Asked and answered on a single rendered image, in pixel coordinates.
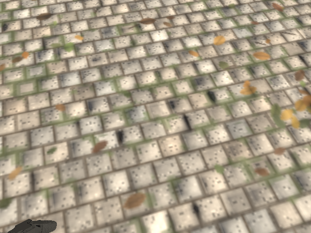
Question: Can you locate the robot left hand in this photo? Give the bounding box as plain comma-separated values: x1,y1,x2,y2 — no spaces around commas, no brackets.
8,218,57,233

